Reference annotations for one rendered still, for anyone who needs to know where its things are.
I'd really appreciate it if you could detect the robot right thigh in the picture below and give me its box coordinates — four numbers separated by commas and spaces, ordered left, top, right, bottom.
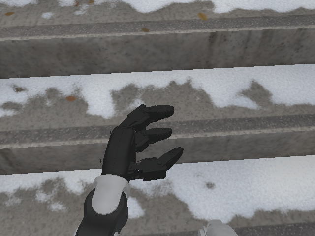
197, 223, 238, 236

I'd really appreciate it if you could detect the robot left forearm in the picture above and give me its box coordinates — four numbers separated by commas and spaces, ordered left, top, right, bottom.
72, 174, 130, 236

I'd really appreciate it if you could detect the robot right shin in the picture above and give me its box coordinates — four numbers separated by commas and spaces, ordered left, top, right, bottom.
207, 219, 222, 228

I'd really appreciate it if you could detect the left robot hand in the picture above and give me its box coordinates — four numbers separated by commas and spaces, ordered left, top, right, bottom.
100, 104, 184, 183

